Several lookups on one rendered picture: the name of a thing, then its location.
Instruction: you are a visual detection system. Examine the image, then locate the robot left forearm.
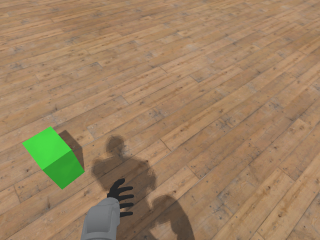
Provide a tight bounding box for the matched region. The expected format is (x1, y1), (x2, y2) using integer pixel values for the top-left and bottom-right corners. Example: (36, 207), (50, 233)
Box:
(80, 197), (120, 240)

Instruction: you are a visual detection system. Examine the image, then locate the robot left hand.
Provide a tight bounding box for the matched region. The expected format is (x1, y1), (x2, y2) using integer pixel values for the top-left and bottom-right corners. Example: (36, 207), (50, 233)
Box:
(107, 178), (134, 218)

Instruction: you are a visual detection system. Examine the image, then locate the carton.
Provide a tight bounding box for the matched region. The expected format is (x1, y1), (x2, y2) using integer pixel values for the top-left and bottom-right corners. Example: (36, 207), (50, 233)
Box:
(22, 126), (85, 189)

